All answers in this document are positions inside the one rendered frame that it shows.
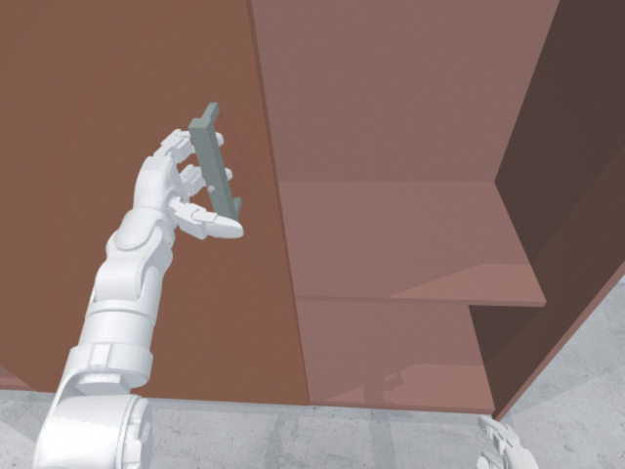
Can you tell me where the right robot hand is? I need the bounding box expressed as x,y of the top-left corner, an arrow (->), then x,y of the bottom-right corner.
476,415 -> 539,469

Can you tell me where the left robot hand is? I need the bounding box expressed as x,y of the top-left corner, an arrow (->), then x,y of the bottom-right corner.
133,129 -> 243,239

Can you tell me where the left robot forearm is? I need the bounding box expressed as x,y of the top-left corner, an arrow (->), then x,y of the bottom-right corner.
33,207 -> 176,468

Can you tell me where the handle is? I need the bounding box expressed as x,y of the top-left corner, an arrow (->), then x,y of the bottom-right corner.
188,103 -> 242,223

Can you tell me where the robot left upper arm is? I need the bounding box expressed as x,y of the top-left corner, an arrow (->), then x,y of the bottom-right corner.
30,394 -> 153,469

